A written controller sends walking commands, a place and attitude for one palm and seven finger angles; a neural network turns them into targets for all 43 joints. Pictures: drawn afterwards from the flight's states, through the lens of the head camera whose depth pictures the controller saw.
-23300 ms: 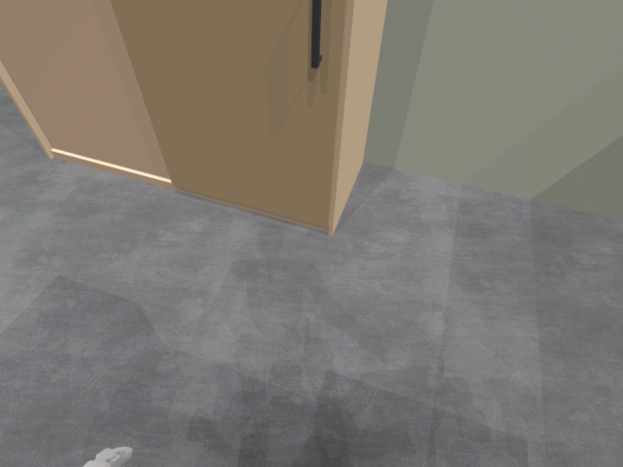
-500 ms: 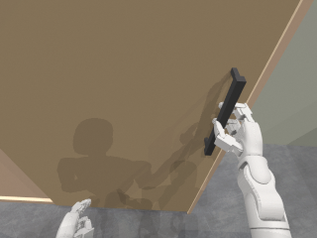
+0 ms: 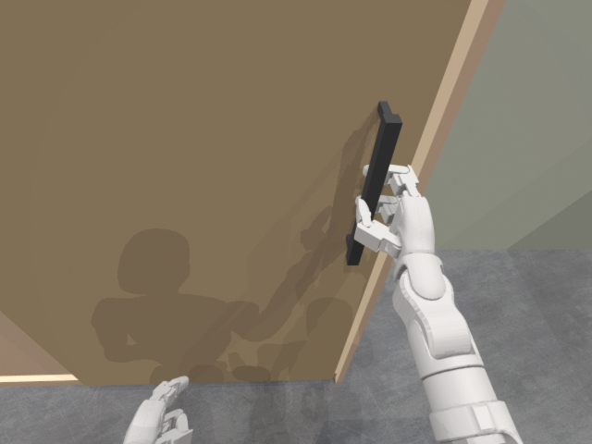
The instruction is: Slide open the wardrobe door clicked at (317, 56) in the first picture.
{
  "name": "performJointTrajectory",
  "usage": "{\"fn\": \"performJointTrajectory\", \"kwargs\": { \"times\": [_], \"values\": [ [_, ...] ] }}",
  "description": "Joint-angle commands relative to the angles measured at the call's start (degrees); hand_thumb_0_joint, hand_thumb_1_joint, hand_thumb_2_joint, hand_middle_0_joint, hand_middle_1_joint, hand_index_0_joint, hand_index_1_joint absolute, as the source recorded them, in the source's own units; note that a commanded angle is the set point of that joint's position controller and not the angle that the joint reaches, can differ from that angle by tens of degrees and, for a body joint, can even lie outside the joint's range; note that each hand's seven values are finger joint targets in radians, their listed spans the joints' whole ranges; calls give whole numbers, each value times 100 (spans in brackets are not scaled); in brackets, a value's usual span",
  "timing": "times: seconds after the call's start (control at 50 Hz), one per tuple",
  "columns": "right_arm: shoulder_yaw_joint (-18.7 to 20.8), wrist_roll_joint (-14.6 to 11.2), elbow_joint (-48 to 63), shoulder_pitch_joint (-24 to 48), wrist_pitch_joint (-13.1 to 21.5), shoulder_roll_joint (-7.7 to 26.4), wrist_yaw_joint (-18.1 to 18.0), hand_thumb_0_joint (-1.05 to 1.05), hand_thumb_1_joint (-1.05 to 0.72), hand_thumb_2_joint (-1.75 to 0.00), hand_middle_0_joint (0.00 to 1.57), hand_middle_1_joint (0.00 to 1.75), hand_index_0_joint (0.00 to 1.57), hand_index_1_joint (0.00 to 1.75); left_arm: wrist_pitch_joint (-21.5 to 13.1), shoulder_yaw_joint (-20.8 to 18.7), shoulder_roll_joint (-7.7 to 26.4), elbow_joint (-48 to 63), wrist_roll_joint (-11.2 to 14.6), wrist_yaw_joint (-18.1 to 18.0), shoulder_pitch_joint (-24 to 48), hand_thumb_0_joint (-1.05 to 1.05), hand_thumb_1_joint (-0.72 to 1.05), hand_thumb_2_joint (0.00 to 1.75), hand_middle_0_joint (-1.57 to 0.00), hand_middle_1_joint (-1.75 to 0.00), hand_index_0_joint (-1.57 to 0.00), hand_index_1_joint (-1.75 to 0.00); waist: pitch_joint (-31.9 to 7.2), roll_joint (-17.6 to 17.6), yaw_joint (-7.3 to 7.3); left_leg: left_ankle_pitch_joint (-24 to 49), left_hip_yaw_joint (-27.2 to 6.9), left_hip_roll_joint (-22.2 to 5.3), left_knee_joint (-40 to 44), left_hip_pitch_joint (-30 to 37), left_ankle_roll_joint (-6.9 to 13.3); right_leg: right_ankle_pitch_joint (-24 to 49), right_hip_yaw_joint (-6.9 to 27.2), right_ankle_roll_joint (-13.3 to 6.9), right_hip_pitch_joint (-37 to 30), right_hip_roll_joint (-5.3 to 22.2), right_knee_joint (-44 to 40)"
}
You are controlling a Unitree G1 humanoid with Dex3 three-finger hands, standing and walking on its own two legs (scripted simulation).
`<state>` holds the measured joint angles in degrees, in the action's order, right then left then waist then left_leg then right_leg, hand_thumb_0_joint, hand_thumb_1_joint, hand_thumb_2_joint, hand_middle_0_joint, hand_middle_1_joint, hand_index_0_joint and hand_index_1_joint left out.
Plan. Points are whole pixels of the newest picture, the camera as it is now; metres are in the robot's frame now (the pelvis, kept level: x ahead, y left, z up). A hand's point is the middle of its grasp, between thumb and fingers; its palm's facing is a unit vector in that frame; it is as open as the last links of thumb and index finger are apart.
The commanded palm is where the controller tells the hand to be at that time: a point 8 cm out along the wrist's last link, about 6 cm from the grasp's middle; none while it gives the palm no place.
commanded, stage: step sideways, sliding the door along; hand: right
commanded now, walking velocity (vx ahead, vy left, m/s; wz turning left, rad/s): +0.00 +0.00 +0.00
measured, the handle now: (365, 194) +0.43 -0.09 +0.13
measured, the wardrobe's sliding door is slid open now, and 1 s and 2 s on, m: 0.01 0.06 0.31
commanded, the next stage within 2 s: none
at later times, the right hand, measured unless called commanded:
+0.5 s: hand (347, 226) +0.36 -0.06 +0.13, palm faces +0.05 +0.99 -0.15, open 7.4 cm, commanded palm +0.34 -0.08 +0.14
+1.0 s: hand (306, 215) +0.38 +0.00 +0.13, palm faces +0.33 +0.94 -0.02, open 6.4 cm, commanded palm +0.34 +0.02 +0.13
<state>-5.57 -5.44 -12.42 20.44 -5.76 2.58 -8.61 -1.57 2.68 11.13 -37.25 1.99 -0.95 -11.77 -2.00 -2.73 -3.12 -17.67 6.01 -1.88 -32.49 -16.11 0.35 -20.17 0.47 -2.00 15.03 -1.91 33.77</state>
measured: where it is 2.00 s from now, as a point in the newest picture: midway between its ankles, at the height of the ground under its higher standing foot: outside the picture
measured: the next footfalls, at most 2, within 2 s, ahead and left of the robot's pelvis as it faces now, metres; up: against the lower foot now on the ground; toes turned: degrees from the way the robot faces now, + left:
left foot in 0.92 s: +0.10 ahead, +0.34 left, +0.00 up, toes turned +5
right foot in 1.04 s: +0.07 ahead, +0.03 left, +0.00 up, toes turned -6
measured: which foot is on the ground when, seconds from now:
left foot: down 0.00-0.58, up 0.60-0.90, down 0.92-1.00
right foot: down 0.00-0.92, up 0.94-1.00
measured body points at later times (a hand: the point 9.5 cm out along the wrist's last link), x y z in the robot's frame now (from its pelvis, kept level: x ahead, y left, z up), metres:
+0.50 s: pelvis +0.01 +0.06 +0.00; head +0.05 +0.06 +0.45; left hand +0.16 +0.29 -0.12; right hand +0.36 -0.11 +0.14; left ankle +0.01 +0.12 -0.73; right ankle -0.03 -0.06 -0.68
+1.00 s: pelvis +0.02 +0.18 -0.02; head +0.10 +0.17 +0.42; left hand +0.25 +0.36 -0.12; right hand +0.36 -0.05 +0.13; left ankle +0.06 +0.34 -0.73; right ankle +0.02 +0.00 -0.71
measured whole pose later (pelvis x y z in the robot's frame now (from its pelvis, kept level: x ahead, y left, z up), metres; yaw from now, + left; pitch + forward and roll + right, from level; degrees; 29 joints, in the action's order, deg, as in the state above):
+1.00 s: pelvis +0.02 +0.18 -0.02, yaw -3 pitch -4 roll +4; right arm 3.7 -2.3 2.3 18.0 2.5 7.5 -12.7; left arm -0.7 0.6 9.9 -35.9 2.4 -1.2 -2.2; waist 14.1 -3.6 -4.5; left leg -16.8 6.6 -3.4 -37.2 -16.0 -2.9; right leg -27.5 4.9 2.0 20.1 10.1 50.5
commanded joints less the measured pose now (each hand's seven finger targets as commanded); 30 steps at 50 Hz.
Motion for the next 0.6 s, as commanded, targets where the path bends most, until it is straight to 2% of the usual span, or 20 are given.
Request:
{"fn": "performJointTrajectory", "kwargs": {
  "times": [0.0,0.02,0.04,0.06,0.1,0.14,0.18,0.22,0.28,0.3,0.34,0.36,0.38,0.42,0.44,0.48,0.52,0.54,0.56,0.58],
  "values": [
    [-1279,-52,1368,2789,512,-1059,478,0,-90,-90,45,140,45,140,-302,-245,601,842,8,-19,543,0,90,90,-20,-30,-20,-30,-1465,294,637,1545,-112,201,160,-135,181,2309,455,268,-1077,396,-424],
    [-1145,-47,1307,3155,520,-880,439,0,-90,-90,45,140,45,140,-292,-232,624,780,10,-35,511,0,90,90,-20,-30,-20,-30,-1432,271,674,1509,-125,200,181,-165,185,2194,445,283,-1043,372,-438],
    [1064,178,1556,3200,1017,2053,135,0,-90,-90,45,140,45,140,-179,-242,866,826,-81,-271,632,0,90,90,-20,-30,-20,-30,-1023,275,359,1165,-641,-146,351,273,94,1217,503,-145,-382,809,-826],
    [179,202,1263,2645,1117,948,227,0,-90,-90,45,140,45,140,-81,-163,625,764,-119,-326,735,0,90,90,-20,-30,-20,-30,-821,680,398,1060,-589,-171,406,395,48,720,471,-191,-324,743,-937],
    [11,159,1371,2504,1280,745,310,0,-90,-90,45,140,45,140,-25,-169,630,858,-120,-435,886,0,90,90,-20,-30,-20,-30,-929,191,431,452,-428,-32,-157,41,75,78,891,-344,-596,1162,-1228],
    [-23,163,1333,2506,1324,730,312,0,-90,-90,45,140,45,140,51,-201,621,886,-143,-483,910,0,90,90,-20,-30,-20,-30,-901,-676,491,-330,-347,171,-1063,-816,77,-2,1578,-651,-1173,1757,-1469],
    [151,152,1536,2589,1320,978,269,0,-90,-90,45,140,45,140,109,-231,608,889,-150,-507,853,0,90,90,-20,-30,-20,-30,-812,-582,529,-1116,-457,197,-1497,-1400,117,777,2011,-959,-1754,2133,-1418],
    [255,148,1590,2343,1285,1028,228,0,-90,-90,45,140,45,140,159,-246,646,907,-135,-485,830,0,90,90,-20,-30,-20,-30,-794,-165,514,-1023,-485,174,-1013,-1187,140,2443,1615,-956,-2000,2197,-866],
    [326,215,1659,2085,1238,1129,269,0,-90,-90,45,140,45,140,199,-311,771,985,-81,-444,893,0,90,90,-20,-30,-20,-30,-826,-247,464,-49,-300,238,166,215,192,2257,595,-522,-1106,1797,-266],
    [312,237,1746,1966,1243,1133,305,0,-90,-90,45,140,45,140,201,-337,769,1018,-82,-444,898,0,90,90,-20,-30,-20,-30,-835,-14,411,672,-537,123,608,796,290,1929,266,-377,-569,1541,203],
    [533,312,1666,1780,1224,1380,290,0,-90,-90,45,140,45,140,208,-373,584,999,-65,-417,830,0,90,90,-20,-30,-20,-30,-767,1507,412,612,-2260,-956,1305,1282,893,-316,-409,36,719,478,1390],
    [603,246,1654,1549,1205,1335,278,0,-90,-90,45,140,45,140,181,-442,572,1013,31,-390,856,0,90,90,-20,-30,-20,-30,-554,1957,248,694,-3090,-1397,1695,1398,1291,-1181,-230,151,1330,198,2540],
    [582,232,1734,1571,1243,1266,271,0,-90,-90,45,140,45,140,134,-470,578,967,-6,-379,989,0,90,90,-20,-30,-20,-30,-446,1614,181,1589,-3254,-1630,1616,1536,1540,-1328,14,168,1698,276,3241],
    [298,361,2236,1854,1473,963,303,0,-90,-90,45,140,45,140,83,-341,430,925,-79,-343,900,0,90,90,-20,-30,-20,-30,-760,1064,273,3685,-2205,-1447,893,1958,1489,-952,19,185,1560,472,2869],
    [344,407,2303,1777,1521,1008,301,0,-90,-90,45,140,45,140,121,-336,412,938,-126,-340,906,0,90,90,-20,-30,-20,-30,-868,987,241,3886,-1816,-1298,784,1821,1359,-797,-216,168,1241,469,2324],
    [151,388,2543,1834,1549,855,338,0,-90,-90,45,140,45,140,154,-301,393,995,-170,-370,960,0,90,90,-20,-30,-20,-30,-922,893,309,3505,-1260,-989,574,1497,1141,-170,-542,157,541,502,834],
    [38,333,2804,1770,1564,849,368,0,-90,-90,45,140,45,140,136,-349,453,992,-183,-399,790,0,90,90,-20,-30,-20,-30,-1235,684,465,2528,-836,-592,-175,368,688,1183,-672,69,-1277,652,-716],
    [-81,288,3044,1782,1576,773,386,0,-90,-90,45,140,45,140,102,-479,735,1084,-197,-386,765,0,90,90,-20,-30,-20,-30,-1370,-155,552,1244,-600,-195,-1225,-964,290,1431,832,-379,-2364,1738,-1274],
    [-305,189,3256,1935,1625,539,390,0,-90,-90,45,140,45,140,88,-509,767,1158,-125,-313,849,0,90,90,-20,-30,-20,-30,-1453,-1295,524,-1092,-662,265,-2667,-1975,-1,2423,2743,-1148,-2961,3263,-1452],
    [-304,180,3066,1902,1632,522,383,0,-90,-90,45,140,45,140,152,-490,717,1288,-21,-280,1047,0,90,90,-20,-30,-20,-30,-1087,-904,458,-1289,-1140,188,-3570,-2316,50,2944,3289,-1574,-2825,3599,-1497]
  ]
}}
